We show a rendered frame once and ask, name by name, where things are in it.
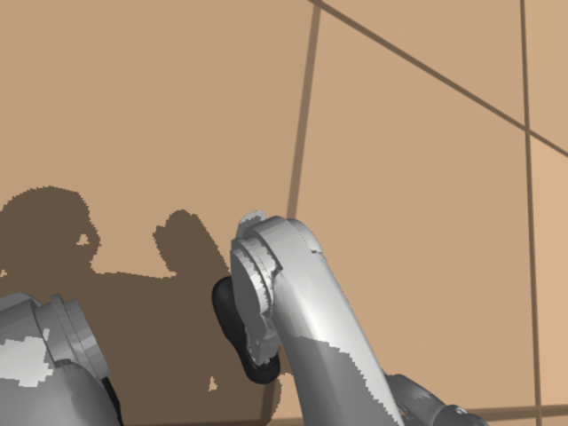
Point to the left robot foot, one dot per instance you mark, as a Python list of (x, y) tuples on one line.
[(113, 397)]

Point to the right robot hand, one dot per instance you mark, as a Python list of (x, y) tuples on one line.
[(420, 405)]

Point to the right robot foot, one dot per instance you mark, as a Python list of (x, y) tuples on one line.
[(234, 330)]

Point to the right robot arm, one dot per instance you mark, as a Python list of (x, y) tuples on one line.
[(454, 415)]

